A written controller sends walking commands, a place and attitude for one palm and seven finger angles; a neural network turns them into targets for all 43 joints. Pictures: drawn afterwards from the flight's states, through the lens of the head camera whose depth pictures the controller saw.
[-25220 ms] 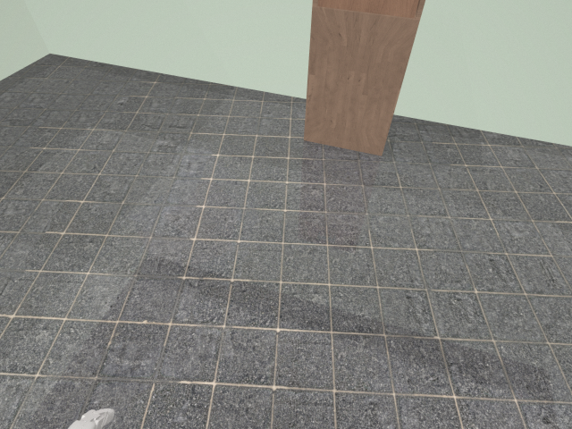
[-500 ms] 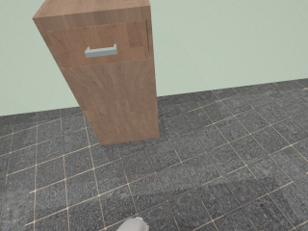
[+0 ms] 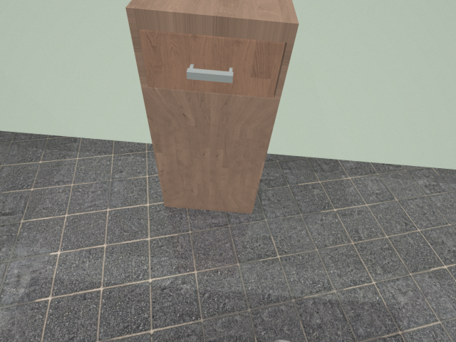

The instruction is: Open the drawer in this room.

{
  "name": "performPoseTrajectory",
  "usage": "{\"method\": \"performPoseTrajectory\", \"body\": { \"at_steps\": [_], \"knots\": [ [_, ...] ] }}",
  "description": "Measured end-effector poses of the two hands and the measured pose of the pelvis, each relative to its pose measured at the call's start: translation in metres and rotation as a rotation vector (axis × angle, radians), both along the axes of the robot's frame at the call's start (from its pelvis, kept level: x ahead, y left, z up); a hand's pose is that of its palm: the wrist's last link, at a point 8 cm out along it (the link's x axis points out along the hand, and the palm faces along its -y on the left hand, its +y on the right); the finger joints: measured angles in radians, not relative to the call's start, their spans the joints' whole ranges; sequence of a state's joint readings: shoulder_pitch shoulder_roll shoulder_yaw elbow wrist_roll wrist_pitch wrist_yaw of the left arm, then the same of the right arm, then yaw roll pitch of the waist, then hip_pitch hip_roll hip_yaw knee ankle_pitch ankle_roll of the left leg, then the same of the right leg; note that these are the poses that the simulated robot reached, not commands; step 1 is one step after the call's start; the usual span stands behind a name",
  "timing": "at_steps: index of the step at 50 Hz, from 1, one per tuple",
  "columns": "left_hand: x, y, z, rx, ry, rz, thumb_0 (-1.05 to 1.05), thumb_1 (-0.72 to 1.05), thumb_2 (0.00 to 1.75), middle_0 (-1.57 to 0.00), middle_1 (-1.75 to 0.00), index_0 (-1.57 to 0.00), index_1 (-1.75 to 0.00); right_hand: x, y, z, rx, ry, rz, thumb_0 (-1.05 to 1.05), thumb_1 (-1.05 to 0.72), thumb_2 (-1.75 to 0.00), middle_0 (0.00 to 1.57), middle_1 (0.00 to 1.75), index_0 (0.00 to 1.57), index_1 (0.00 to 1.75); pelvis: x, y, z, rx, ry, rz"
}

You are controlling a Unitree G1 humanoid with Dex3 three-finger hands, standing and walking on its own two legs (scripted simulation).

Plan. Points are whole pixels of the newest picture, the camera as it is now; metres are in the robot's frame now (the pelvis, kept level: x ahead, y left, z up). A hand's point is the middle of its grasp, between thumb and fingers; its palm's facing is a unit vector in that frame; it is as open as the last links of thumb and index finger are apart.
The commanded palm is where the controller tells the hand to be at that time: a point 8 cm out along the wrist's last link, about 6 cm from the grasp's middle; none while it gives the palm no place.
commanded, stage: take the last steps up to it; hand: left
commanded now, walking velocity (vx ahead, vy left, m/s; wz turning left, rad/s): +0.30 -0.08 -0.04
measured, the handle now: (210, 72) +0.82 +0.12 +0.04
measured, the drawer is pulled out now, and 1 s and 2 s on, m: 0.00 0.00 0.00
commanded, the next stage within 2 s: come to a stop and stand still in 0.68 s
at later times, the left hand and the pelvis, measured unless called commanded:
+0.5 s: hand (172, 325) +0.18 +0.12 -0.18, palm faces +0.01 -0.98 -0.20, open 7.3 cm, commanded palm none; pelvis +0.15 -0.06 -0.01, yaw +0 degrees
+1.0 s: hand (184, 255) +0.34 +0.13 -0.18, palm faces +0.01 -0.98 -0.22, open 7.3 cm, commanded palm none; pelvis +0.29 -0.06 +0.00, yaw -1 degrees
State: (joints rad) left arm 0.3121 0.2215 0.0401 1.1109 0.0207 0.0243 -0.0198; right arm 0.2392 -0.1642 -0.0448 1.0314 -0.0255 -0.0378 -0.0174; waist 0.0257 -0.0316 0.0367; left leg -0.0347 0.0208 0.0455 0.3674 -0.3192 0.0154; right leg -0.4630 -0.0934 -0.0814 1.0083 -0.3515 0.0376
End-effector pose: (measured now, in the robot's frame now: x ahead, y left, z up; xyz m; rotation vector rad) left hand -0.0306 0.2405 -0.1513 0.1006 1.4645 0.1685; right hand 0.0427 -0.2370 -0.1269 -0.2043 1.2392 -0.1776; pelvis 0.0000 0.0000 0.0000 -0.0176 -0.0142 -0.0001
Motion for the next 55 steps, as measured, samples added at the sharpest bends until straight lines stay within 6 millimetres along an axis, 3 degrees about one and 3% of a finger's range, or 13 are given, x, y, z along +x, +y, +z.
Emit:
{"method": "performPoseTrajectory", "body": {
  "at_steps": [4, 8, 13, 15, 17, 22, 28, 33, 37, 43, 50, 55],
  "knots": [
    [0.05, -0.004, 0.002, 0.003, -0.066, -0.031, 0.01, 0.91, 0.9, -0.2, -0.29, -0.19, -0.3, -0.026, -0.007, -0.005, 0.005, 0.106, -0.041, -0.01, -0.93, -0.9, 0.21, 0.3, 0.21, 0.3, 0.017, -0.005, -0.001, 0.008, 0.002, -0.005],
    [0.114, -0.017, 0.002, 0.013, -0.133, -0.088, 0.01, 0.91, 0.9, -0.2, -0.29, -0.19, -0.3, -0.049, -0.016, -0.015, 0.028, 0.218, -0.1, 0.0, -0.92, -0.9, 0.21, 0.3, 0.21, 0.3, 0.04, -0.018, -0.006, 0.019, 0.004, -0.016],
    [0.194, -0.042, -0.003, 0.048, -0.257, -0.142, 0.01, 0.91, 0.9, -0.2, -0.29, -0.19, -0.3, -0.056, -0.034, -0.037, 0.071, 0.341, -0.152, 0.0, -0.91, -0.9, 0.21, 0.3, 0.21, 0.3, 0.077, -0.045, -0.025, 0.021, 0.002, -0.015],
    [0.21, -0.051, -0.001, 0.055, -0.296, -0.129, 0.01, 0.91, 0.9, -0.2, -0.29, -0.19, -0.3, -0.042, -0.041, -0.04, 0.079, 0.355, -0.15, 0.0, -0.91, -0.9, 0.2, 0.3, 0.2, 0.3, 0.087, -0.051, -0.026, 0.014, -0.01, -0.005],
    [0.215, -0.058, 0.003, 0.055, -0.297, -0.111, 0.01, 0.91, 0.9, -0.2, -0.29, -0.19, -0.3, -0.017, -0.049, -0.038, 0.078, 0.327, -0.134, 0.01, -0.91, -0.9, 0.2, 0.3, 0.2, 0.3, 0.098, -0.055, -0.021, 0.011, -0.017, -0.001],
    [0.211, -0.068, 0.007, 0.05, -0.218, -0.083, 0.0, 0.93, 0.9, -0.2, -0.29, -0.2, -0.3, 0.074, -0.058, -0.027, 0.071, 0.151, -0.089, 0.01, -0.91, -0.9, 0.2, 0.3, 0.2, 0.3, 0.127, -0.059, -0.008, 0.006, -0.013, 0.002],
    [0.205, -0.064, -0.002, 0.008, -0.124, -0.039, 0.01, 0.93, 0.9, -0.2, -0.3, -0.2, -0.3, 0.178, -0.047, -0.012, 0.062, -0.024, -0.023, 0.0, -0.91, -0.9, 0.2, 0.3, 0.2, 0.3, 0.167, -0.051, -0.006, -0.011, -0.011, 0.004],
    [0.213, -0.052, -0.022, -0.026, -0.056, 0.012, 0.01, 0.92, 0.9, -0.2, -0.3, -0.2, -0.3, 0.237, -0.029, -0.012, 0.033, -0.095, 0.026, 0.0, -0.91, -0.9, 0.2, 0.3, 0.2, 0.3, 0.206, -0.035, -0.017, -0.016, -0.015, 0.007],
    [0.239, -0.046, -0.014, -0.028, -0.029, -0.01, 0.01, 0.92, 0.9, -0.2, -0.29, -0.19, -0.3, 0.247, -0.022, -0.008, 0.023, -0.077, -0.009, -0.01, -0.93, -0.9, 0.2, 0.3, 0.2, 0.3, 0.229, -0.028, -0.01, -0.005, -0.005, -0.008],
    [0.301, -0.046, 0.003, -0.005, -0.089, -0.034, 0.01, 0.91, 0.9, -0.2, -0.29, -0.19, -0.3, 0.232, -0.024, -0.005, 0.028, 0.055, -0.049, -0.01, -0.93, -0.9, 0.2, 0.3, 0.2, 0.3, 0.261, -0.032, 0.002, 0.009, 0.01, -0.011],
    [0.361, -0.066, 0.006, 0.051, -0.138, -0.07, 0.01, 0.92, 0.9, -0.2, -0.29, -0.19, -0.3, 0.22, -0.029, -0.025, 0.107, 0.202, -0.105, 0.0, -0.91, -0.9, 0.2, 0.3, 0.2, 0.3, 0.288, -0.06, -0.004, 0.037, -0.007, -0.009],
    [0.383, -0.086, 0.007, 0.091, -0.167, -0.095, 0.01, 0.92, 0.9, -0.2, -0.29, -0.19, -0.3, 0.232, -0.05, -0.047, 0.146, 0.226, -0.132, 0.0, -0.91, -0.9, 0.21, 0.3, 0.21, 0.3, 0.293, -0.08, -0.014, 0.048, -0.008, -0.007]
  ]
}}
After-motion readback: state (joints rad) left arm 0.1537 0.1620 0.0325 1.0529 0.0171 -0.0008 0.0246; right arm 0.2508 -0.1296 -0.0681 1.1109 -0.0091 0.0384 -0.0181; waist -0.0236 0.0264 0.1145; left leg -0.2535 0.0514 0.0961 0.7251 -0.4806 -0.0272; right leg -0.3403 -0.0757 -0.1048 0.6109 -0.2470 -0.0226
